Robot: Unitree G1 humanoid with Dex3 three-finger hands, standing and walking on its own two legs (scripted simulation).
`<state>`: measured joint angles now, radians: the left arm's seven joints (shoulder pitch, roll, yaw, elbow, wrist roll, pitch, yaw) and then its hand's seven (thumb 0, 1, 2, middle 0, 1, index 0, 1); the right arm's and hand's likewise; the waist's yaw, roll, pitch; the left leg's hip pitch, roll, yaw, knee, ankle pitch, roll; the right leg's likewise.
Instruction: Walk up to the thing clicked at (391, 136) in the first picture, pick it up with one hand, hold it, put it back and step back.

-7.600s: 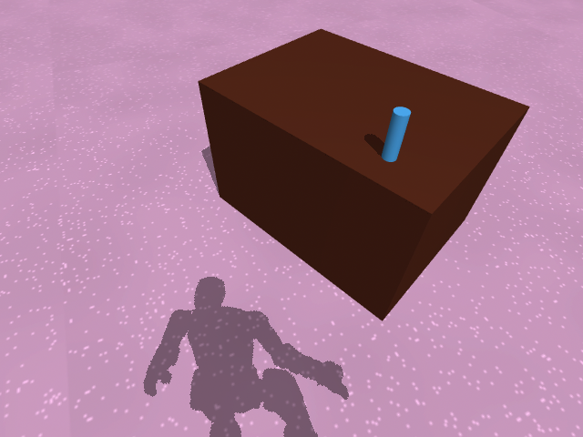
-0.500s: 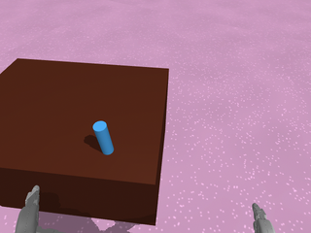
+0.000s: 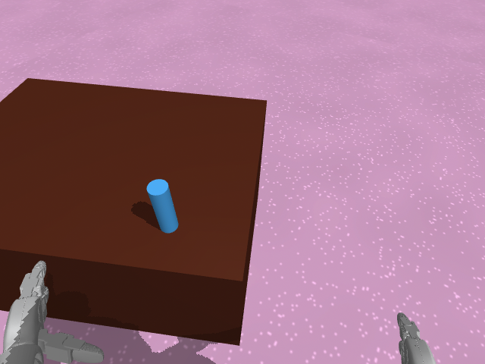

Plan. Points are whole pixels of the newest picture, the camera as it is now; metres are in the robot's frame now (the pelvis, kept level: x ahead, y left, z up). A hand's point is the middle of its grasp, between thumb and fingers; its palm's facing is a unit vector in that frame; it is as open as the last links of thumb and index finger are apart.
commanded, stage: go down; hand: left
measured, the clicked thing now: (163, 207) +0.47 +0.21 -0.09
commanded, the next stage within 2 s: none
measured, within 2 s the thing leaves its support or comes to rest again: neither
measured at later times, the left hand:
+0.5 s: hand (59, 253) +0.31 +0.34 -0.01, palm faces +0.23 -0.97 -0.12, open 17.6 cm
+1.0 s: hand (49, 229) +0.34 +0.37 +0.01, palm faces +0.20 -0.98 -0.05, open 17.6 cm
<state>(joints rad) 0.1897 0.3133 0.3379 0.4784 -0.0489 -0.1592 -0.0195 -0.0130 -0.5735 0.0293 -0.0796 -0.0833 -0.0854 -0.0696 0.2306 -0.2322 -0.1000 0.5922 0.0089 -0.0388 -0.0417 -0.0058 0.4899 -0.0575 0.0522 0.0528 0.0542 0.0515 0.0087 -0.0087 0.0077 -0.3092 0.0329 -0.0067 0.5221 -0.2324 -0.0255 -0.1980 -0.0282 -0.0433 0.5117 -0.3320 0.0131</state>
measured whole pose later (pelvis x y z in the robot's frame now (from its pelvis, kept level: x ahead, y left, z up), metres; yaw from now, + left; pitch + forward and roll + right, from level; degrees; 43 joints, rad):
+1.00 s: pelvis -0.02 +0.02 -0.05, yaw -2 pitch +13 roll -3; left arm -0.37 0.67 0.63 0.97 -0.22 -0.34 -0.49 -0.01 -0.59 0.06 -0.06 -0.06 -0.06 -0.05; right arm 0.34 -0.26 0.01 0.33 0.01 -0.15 -0.04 -0.01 0.51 -0.06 0.05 0.05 0.06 0.05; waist -0.09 -0.03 -0.10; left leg -0.80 0.06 -0.01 0.96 -0.39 0.00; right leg -0.67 -0.01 -0.03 0.91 -0.47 0.03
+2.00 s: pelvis -0.02 +0.03 -0.07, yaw -3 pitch +19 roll -5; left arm -0.53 0.83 0.72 1.09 -0.22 -0.31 -0.61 -0.02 -0.58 0.08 -0.06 -0.05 -0.05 -0.06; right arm 0.34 -0.26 0.06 0.28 -0.01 -0.19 -0.06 -0.01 0.52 -0.06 0.05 0.05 0.06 0.05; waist -0.14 -0.04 -0.14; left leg -0.96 0.07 -0.03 1.08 -0.44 0.01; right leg -0.81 0.00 -0.04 0.99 -0.50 0.04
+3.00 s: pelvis -0.02 +0.03 -0.08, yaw -2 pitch +20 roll -5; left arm -0.56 0.81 0.66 1.13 -0.24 -0.34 -0.60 -0.01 -0.61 0.07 -0.06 -0.07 -0.04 -0.07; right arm 0.34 -0.27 0.06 0.24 -0.02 -0.19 -0.05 -0.01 0.54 -0.06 0.05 0.05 0.06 0.05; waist -0.15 -0.04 -0.14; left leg -1.02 0.06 -0.04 1.11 -0.44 0.00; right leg -0.87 0.00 -0.05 1.03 -0.52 0.04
